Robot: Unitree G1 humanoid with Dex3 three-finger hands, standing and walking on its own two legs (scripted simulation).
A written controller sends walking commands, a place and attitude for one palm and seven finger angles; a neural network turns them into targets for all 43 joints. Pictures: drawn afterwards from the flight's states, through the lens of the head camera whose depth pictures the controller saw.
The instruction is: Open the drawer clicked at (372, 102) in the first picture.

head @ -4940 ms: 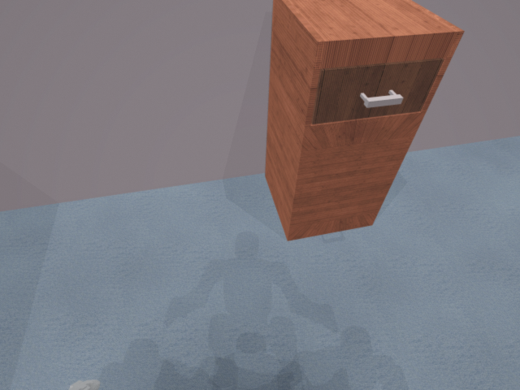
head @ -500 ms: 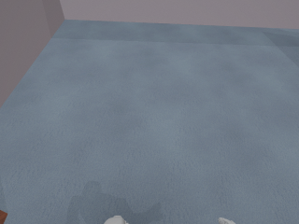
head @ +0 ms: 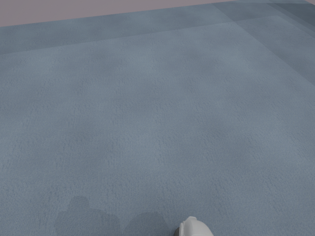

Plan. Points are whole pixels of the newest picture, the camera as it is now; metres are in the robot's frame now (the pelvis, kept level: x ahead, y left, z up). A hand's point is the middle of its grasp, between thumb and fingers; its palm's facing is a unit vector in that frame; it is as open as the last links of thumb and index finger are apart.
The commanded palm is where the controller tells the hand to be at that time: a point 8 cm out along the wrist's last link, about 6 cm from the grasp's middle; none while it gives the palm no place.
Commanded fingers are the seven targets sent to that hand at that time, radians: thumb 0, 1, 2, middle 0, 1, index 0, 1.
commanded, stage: walk to a spot facing it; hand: left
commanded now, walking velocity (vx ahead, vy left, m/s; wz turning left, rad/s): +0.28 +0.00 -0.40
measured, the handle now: out of the picture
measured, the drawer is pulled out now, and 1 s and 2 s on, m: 0.00 0.00 0.00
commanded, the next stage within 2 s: turn to face it in 0.06 s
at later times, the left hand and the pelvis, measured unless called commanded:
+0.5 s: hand (109, 200) +0.25 +0.16 -0.17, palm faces +0.10 -0.98 -0.18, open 7.2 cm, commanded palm none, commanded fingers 0.00 0.90 0.90 -0.20 -0.30 -0.20 -0.30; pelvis +0.18 -0.03 -0.01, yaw +4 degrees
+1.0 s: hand (93, 198) +0.25 +0.20 -0.16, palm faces +0.35 -0.90 -0.26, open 7.4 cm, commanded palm none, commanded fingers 0.00 0.90 0.90 -0.20 -0.30 -0.20 -0.30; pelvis +0.21 -0.03 +0.00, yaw +19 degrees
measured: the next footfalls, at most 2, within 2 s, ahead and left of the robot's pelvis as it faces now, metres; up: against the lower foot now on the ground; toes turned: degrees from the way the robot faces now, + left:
right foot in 0.08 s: +0.19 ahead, -0.12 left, +0.00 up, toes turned -11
left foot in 0.56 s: +0.29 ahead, +0.08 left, +0.00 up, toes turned +15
